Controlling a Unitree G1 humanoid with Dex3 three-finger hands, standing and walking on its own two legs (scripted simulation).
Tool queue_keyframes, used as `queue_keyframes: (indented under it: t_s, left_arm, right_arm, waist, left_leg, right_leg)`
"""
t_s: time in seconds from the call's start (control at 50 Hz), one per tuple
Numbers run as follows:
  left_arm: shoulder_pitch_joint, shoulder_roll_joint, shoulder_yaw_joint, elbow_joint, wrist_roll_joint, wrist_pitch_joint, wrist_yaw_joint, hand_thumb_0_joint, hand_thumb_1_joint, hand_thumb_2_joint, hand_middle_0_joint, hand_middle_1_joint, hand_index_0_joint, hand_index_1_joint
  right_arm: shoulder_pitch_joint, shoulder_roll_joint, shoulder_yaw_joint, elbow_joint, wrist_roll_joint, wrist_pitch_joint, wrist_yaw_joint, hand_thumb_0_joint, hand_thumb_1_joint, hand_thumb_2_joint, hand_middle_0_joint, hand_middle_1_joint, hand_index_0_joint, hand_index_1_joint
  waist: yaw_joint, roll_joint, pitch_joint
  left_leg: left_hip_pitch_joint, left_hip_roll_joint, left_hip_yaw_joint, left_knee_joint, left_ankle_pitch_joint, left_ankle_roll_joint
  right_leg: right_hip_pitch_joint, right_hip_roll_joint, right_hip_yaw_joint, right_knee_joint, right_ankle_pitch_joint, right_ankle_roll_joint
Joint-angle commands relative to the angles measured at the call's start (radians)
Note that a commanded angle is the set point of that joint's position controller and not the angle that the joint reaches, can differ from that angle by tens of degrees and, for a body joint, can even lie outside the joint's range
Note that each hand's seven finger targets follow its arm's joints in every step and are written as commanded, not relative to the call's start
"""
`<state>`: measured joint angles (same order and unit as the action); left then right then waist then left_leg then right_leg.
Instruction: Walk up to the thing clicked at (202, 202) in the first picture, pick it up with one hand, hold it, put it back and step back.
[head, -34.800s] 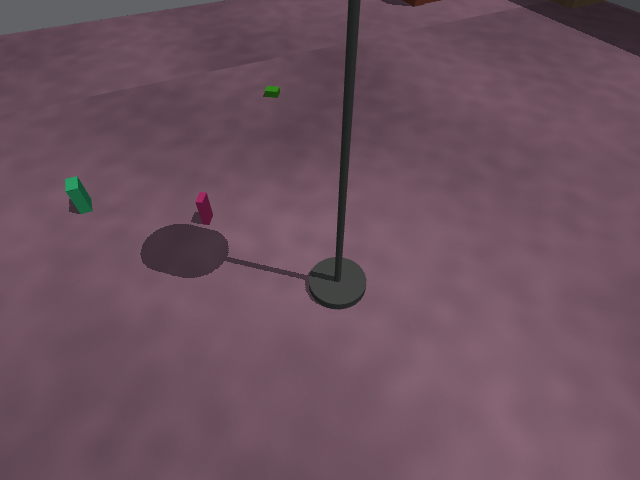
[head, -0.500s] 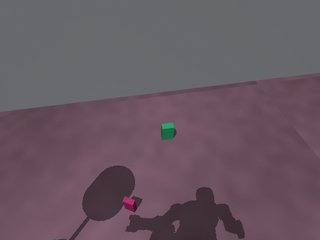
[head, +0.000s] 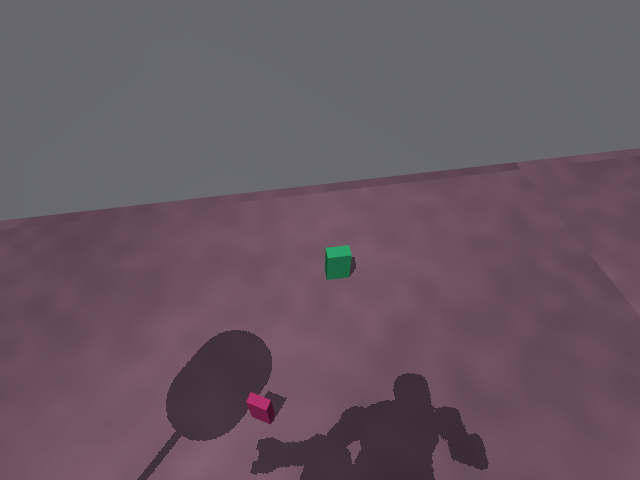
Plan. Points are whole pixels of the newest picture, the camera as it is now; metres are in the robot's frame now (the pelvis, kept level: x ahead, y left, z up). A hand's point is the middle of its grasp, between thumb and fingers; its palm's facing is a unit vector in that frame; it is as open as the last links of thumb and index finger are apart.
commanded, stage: stand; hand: left
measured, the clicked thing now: (261, 408) +0.42 +0.19 -0.71
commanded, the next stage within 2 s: go down in 1.90 s
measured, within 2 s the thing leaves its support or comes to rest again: neither
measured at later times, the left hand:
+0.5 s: hand out of the picture +0.08 +0.25 -0.16, palm faces -0.03 -0.94 -0.35, open 7.3 cm
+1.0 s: hand out of the picture +0.08 +0.25 -0.16, palm faces -0.03 -0.94 -0.34, open 7.3 cm
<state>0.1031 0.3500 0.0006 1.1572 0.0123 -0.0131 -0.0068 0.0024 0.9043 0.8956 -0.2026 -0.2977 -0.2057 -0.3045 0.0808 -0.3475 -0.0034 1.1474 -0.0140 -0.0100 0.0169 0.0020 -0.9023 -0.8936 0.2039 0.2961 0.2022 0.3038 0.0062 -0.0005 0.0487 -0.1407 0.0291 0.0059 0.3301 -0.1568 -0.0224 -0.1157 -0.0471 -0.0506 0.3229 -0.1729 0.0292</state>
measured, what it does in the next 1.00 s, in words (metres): stands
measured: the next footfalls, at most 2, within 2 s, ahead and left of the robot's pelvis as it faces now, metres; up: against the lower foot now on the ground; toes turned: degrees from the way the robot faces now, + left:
none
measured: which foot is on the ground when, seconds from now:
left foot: down 0.00-1.00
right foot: down 0.00-1.00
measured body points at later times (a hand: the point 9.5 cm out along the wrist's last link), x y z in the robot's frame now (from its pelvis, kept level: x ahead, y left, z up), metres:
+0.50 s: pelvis +0.01 +0.00 +0.00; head +0.01 +0.00 +0.45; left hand +0.08 +0.30 -0.13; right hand +0.09 -0.30 -0.13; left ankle +0.02 +0.13 -0.75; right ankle +0.00 -0.14 -0.75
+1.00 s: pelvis +0.01 -0.01 +0.00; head +0.02 -0.01 +0.45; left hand +0.08 +0.30 -0.13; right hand +0.08 -0.31 -0.13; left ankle +0.02 +0.13 -0.75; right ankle +0.00 -0.14 -0.75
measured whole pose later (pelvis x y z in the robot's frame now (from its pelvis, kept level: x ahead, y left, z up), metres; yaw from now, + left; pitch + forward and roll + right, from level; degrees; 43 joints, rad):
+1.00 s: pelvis +0.01 -0.01 +0.00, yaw +0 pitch -2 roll +0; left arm 0.12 0.35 0.00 1.13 0.01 -0.01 -0.01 0.00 0.90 0.90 -0.20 -0.30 -0.21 -0.30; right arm 0.10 -0.35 0.00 1.14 -0.01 -0.01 0.01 0.00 -0.90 -0.89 0.20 0.30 0.20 0.30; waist 0.01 0.00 0.05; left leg -0.12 0.04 0.01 0.32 -0.17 -0.03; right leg -0.10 -0.04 -0.05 0.32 -0.18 0.02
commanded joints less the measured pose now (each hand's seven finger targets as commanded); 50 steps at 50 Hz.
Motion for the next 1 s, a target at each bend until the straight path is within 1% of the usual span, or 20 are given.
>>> queue_keyframes:
  t_s: [0.0,0.02,0.06,0.1,0.14,0.2,0.22,0.3,0.34,0.36,0.42,0.44,0.52,0.56,0.64,0.7,0.78,0.86,0.9,0.98]
  left_arm:
    - [-0.046,0.219,0.042,-0.06,-0.002,-0.018,0.01,0.0,0.9,0.9,-0.2,-0.3,-0.2,-0.3]
    - [-0.042,0.214,0.039,-0.061,-0.005,-0.018,0.01,0.0,0.9,0.9,-0.2,-0.3,-0.2,-0.3]
    - [-0.04,0.21,0.04,-0.061,-0.002,-0.016,0.009,0.0,0.9,0.9,-0.2,-0.3,-0.2,-0.3]
    - [-0.035,0.213,0.039,-0.061,0.001,-0.016,0.01,0.0,0.9,0.9,-0.2,-0.3,-0.2,-0.3]
    - [-0.038,0.218,0.041,-0.062,-0.003,-0.016,0.009,0.0,0.9,0.9,-0.2,-0.3,-0.2,-0.3]
    - [-0.037,0.216,0.041,-0.068,-0.002,-0.018,0.011,0.0,0.9,0.9,-0.2,-0.3,-0.2,-0.3]
    - [-0.027,0.214,0.042,-0.068,-0.003,-0.018,0.01,0.0,0.9,0.9,-0.2,-0.3,-0.2,-0.3]
    - [-0.035,0.219,0.043,-0.071,-0.003,-0.018,0.011,0.0,0.9,0.9,-0.2,-0.3,-0.2,-0.3]
    - [-0.031,0.213,0.042,-0.074,-0.002,-0.016,0.01,0.0,0.9,0.9,-0.2,-0.3,-0.2,-0.3]
    - [-0.041,0.215,0.042,-0.073,-0.005,-0.016,0.011,0.0,0.9,0.9,-0.2,-0.3,-0.2,-0.3]
    - [-0.027,0.216,0.042,-0.071,-0.002,-0.015,0.011,0.0,0.9,0.9,-0.2,-0.3,-0.2,-0.3]
    - [-0.032,0.217,0.042,-0.069,-0.003,-0.013,0.011,0.0,0.9,0.9,-0.2,-0.3,-0.2,-0.3]
    - [-0.032,0.216,0.042,-0.069,-0.002,-0.013,0.01,0.0,0.9,0.9,-0.2,-0.3,-0.2,-0.3]
    - [-0.031,0.22,0.044,-0.074,-0.004,-0.015,0.01,0.0,0.9,0.9,-0.2,-0.3,-0.2,-0.3]
    - [-0.039,0.214,0.043,-0.081,-0.002,-0.016,0.011,0.0,0.9,0.9,-0.2,-0.3,-0.2,-0.3]
    - [-0.032,0.22,0.045,-0.077,-0.002,-0.015,0.012,0.0,0.9,0.9,-0.2,-0.3,-0.2,-0.301]
    - [-0.03,0.221,0.044,-0.074,0.0,-0.014,0.011,0.0,0.9,0.9,-0.2,-0.3,-0.2,-0.301]
    - [-0.024,0.212,0.043,-0.075,-0.003,-0.013,0.01,0.0,0.9,0.9,-0.2,-0.3,-0.2,-0.301]
    - [-0.023,0.216,0.042,-0.075,-0.002,-0.013,0.01,0.0,0.9,0.9,-0.2,-0.3,-0.2,-0.301]
    - [-0.022,0.216,0.042,-0.078,-0.001,-0.015,0.01,0.0,0.9,0.9,-0.2,-0.3,-0.2,-0.301]
  right_arm:
    - [-0.042,-0.212,-0.034,-0.061,0.004,-0.018,-0.019,0.0,-0.9,-0.9,0.2,0.3,0.2,0.3]
    - [-0.044,-0.21,-0.032,-0.06,0.005,-0.018,-0.018,0.0,-0.9,-0.9,0.2,0.3,0.2,0.3]
    - [-0.042,-0.22,-0.034,-0.059,0.006,-0.016,-0.019,0.0,-0.9,-0.9,0.2,0.3,0.2,0.3]
    - [-0.048,-0.214,-0.034,-0.063,0.006,-0.015,-0.018,0.0,-0.9,-0.9,0.2,0.3,0.2,0.3]
    - [-0.034,-0.21,-0.031,-0.061,0.004,-0.015,-0.017,0.0,-0.9,-0.9,0.2,0.3,0.2,0.3]
    - [-0.044,-0.213,-0.033,-0.066,0.004,-0.017,-0.018,0.0,-0.9,-0.9,0.2,0.3,0.2,0.3]
    - [-0.041,-0.218,-0.033,-0.067,0.004,-0.018,-0.019,0.0,-0.9,-0.9,0.2,0.3,0.2,0.3]
    - [-0.036,-0.211,-0.03,-0.067,0.005,-0.021,-0.02,0.0,-0.9,-0.9,0.2,0.3,0.2,0.3]
    - [-0.035,-0.222,-0.032,-0.065,0.005,-0.021,-0.022,0.0,-0.9,-0.9,0.2,0.3,0.2,0.3]
    - [-0.032,-0.214,-0.029,-0.065,0.004,-0.02,-0.022,0.0,-0.9,-0.9,0.2,0.3,0.2,0.3]
    - [-0.036,-0.218,-0.029,-0.065,0.005,-0.018,-0.023,0.0,-0.9,-0.9,0.2,0.3,0.2,0.3]
    - [-0.039,-0.213,-0.028,-0.066,0.005,-0.019,-0.022,0.0,-0.9,-0.9,0.2,0.3,0.2,0.3]
    - [-0.026,-0.214,-0.028,-0.064,0.006,-0.016,-0.02,0.0,-0.9,-0.9,0.2,0.3,0.2,0.3]
    - [-0.032,-0.216,-0.03,-0.067,0.003,-0.018,-0.02,0.0,-0.9,-0.9,0.2,0.3,0.2,0.3]
    - [-0.023,-0.222,-0.031,-0.069,0.002,-0.021,-0.022,0.0,-0.9,-0.9,0.2,0.3,0.2,0.3]
    - [-0.024,-0.214,-0.031,-0.07,0.003,-0.019,-0.023,0.0,-0.9,-0.9,0.2,0.3,0.2,0.3]
    - [-0.023,-0.213,-0.028,-0.069,0.005,-0.018,-0.022,0.0,-0.9,-0.9,0.2,0.3,0.2,0.3]
    - [-0.024,-0.219,-0.029,-0.068,0.004,-0.019,-0.022,0.0,-0.9,-0.9,0.2,0.3,0.2,0.3]
    - [-0.028,-0.217,-0.029,-0.069,0.004,-0.017,-0.022,0.0,-0.9,-0.9,0.2,0.3,0.2,0.3]
    - [-0.018,-0.217,-0.028,-0.068,0.004,-0.018,-0.023,0.0,-0.9,-0.9,0.2,0.3,0.2,0.3]
  waist:
    - [-0.012,0.013,-0.093]
    - [-0.008,0.019,-0.079]
    - [-0.009,0.026,-0.067]
    - [-0.007,0.004,-0.065]
    - [-0.011,0.003,-0.065]
    - [-0.006,0.011,-0.085]
    - [-0.004,0.012,-0.101]
    - [-0.006,0.005,-0.099]
    - [-0.003,0.013,-0.099]
    - [-0.008,0.01,-0.083]
    - [-0.002,0.007,-0.081]
    - [-0.005,0.003,-0.071]
    - [-0.006,0.001,-0.056]
    - [-0.004,0.001,-0.072]
    - [-0.007,0.01,-0.088]
    - [-0.005,0.004,-0.085]
    - [-0.007,0.0,-0.069]
    - [-0.002,0.023,-0.071]
    - [-0.002,0.004,-0.067]
    - [-0.005,0.008,-0.079]
  left_leg:
    - [0.025,0.105,-0.081,-0.046,0.113,0.03]
    - [0.017,0.103,-0.084,-0.054,0.108,0.026]
    - [0.0,0.099,-0.084,-0.057,0.052,0.028]
    - [0.013,0.104,-0.087,-0.055,0.061,0.028]
    - [0.003,0.099,-0.085,-0.058,0.057,0.028]
    - [0.021,0.105,-0.085,-0.049,0.131,0.027]
    - [0.034,0.108,-0.078,-0.038,0.139,0.033]
    - [0.039,0.111,-0.081,-0.043,0.162,0.028]
    - [0.043,0.112,-0.078,-0.042,0.172,0.031]
    - [0.03,0.109,-0.08,-0.049,0.165,0.025]
    - [0.034,0.113,-0.079,-0.049,0.131,0.03]
    - [0.028,0.109,-0.079,-0.056,0.124,0.025]
    - [0.012,0.105,-0.082,-0.067,0.07,0.028]
    - [0.034,0.109,-0.078,-0.058,0.109,0.028]
    - [0.027,0.11,-0.074,-0.049,0.143,0.03]
    - [0.029,0.113,-0.079,-0.054,0.142,0.029]
    - [0.025,0.106,-0.075,-0.06,0.099,0.027]
    - [0.027,0.109,-0.078,-0.059,0.105,0.029]
    - [0.033,0.107,-0.076,-0.056,0.1,0.027]
    - [0.031,0.109,-0.074,-0.051,0.123,0.032]
  right_leg:
    - [0.017,-0.105,0.09,-0.056,0.095,-0.035]
    - [0.008,-0.102,0.089,-0.059,0.081,-0.033]
    - [0.009,-0.102,0.09,-0.068,0.053,-0.033]
    - [-0.008,-0.098,0.085,-0.064,0.029,-0.034]
    - [0.002,-0.101,0.089,-0.068,0.044,-0.034]
    - [0.019,-0.101,0.082,-0.053,0.105,-0.034]
    - [0.029,-0.109,0.09,-0.056,0.124,-0.037]
    - [0.036,-0.106,0.084,-0.046,0.142,-0.036]
    - [0.034,-0.106,0.087,-0.051,0.152,-0.037]
    - [0.031,-0.102,0.081,-0.051,0.135,-0.034]
    - [0.027,-0.104,0.086,-0.056,0.115,-0.035]
    - [0.018,-0.101,0.083,-0.056,0.101,-0.036]
    - [0.014,-0.099,0.086,-0.067,0.058,-0.034]
    - [0.012,-0.102,0.089,-0.063,0.082,-0.037]
    - [0.04,-0.107,0.09,-0.059,0.131,-0.038]
    - [0.038,-0.105,0.085,-0.05,0.12,-0.038]
    - [0.021,-0.103,0.086,-0.061,0.091,-0.036]
    - [0.025,-0.103,0.088,-0.058,0.091,-0.038]
    - [0.008,-0.1,0.087,-0.064,0.077,-0.038]
    - [0.029,-0.107,0.091,-0.059,0.119,-0.038]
